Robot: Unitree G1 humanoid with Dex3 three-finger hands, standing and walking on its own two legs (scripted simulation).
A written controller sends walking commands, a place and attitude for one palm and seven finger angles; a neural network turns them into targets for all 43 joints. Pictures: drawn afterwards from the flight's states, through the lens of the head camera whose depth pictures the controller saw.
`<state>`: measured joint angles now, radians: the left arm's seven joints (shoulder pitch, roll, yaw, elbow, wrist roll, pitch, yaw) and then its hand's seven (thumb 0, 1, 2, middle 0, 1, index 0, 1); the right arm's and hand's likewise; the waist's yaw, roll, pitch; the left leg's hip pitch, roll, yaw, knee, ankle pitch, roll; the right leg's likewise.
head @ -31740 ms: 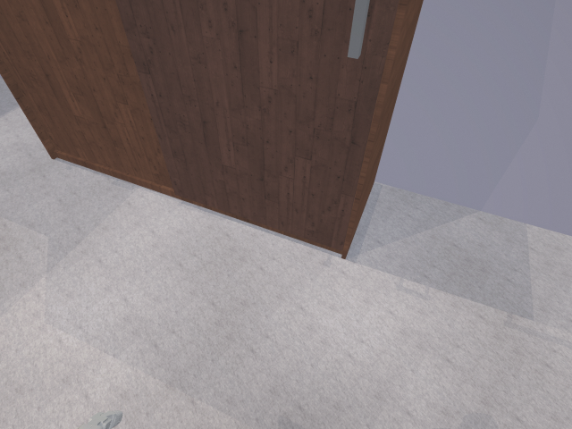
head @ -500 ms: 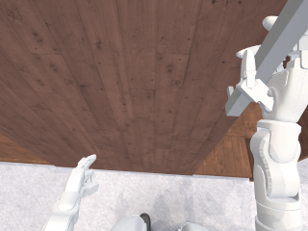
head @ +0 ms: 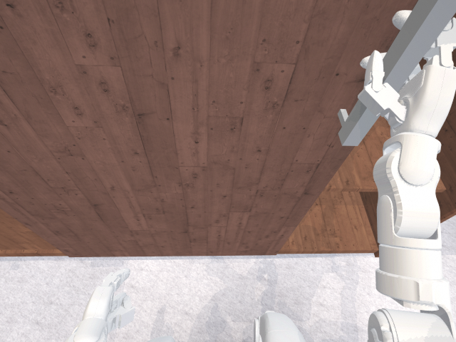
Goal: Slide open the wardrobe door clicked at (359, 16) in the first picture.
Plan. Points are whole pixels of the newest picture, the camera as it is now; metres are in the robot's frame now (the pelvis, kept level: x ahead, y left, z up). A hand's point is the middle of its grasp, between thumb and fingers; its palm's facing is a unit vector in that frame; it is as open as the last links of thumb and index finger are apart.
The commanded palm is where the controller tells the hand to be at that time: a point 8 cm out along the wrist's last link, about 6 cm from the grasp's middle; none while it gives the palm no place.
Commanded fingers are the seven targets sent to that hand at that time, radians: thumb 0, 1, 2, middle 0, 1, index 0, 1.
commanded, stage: step sideways, sliding the door along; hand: right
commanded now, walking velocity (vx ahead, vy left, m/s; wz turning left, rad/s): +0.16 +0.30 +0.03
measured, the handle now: (392, 51) +0.43 -0.19 +0.27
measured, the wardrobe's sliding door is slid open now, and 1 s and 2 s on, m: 0.47 0.50 0.50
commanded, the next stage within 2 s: stop walking and hold the door there in 0.26 s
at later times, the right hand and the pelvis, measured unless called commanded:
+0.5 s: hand (353, 84) +0.40 -0.15 +0.24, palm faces +0.40 +0.90 -0.17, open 7.0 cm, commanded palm +0.37 -0.18 +0.20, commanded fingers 0.00 -0.90 -0.90 0.45 1.40 0.45 1.40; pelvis +0.03 +0.12 +0.01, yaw +1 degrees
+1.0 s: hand (353, 84) +0.40 -0.14 +0.24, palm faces +0.43 +0.89 -0.16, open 6.8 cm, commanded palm +0.36 -0.19 +0.20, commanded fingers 0.00 -0.90 -0.90 0.45 1.40 0.45 1.40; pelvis -0.02 +0.12 +0.01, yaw +6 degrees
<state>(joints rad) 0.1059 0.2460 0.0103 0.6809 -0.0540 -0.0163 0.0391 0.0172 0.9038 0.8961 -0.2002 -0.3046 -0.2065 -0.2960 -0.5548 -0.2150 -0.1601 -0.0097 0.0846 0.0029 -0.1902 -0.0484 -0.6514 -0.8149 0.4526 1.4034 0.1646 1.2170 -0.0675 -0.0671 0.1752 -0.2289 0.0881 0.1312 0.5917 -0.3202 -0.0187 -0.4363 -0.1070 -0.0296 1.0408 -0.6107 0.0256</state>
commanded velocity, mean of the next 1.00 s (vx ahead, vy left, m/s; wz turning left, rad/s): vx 0.00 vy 0.00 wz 0.03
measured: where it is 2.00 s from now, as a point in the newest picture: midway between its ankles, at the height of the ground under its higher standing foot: outside the picture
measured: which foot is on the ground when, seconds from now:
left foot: down 0.00-0.08, up 0.10-0.50, down 0.52-0.92, up 0.94-1.00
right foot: up 0.00-0.08, down 0.10-0.52, up 0.54-0.90, down 0.92-1.00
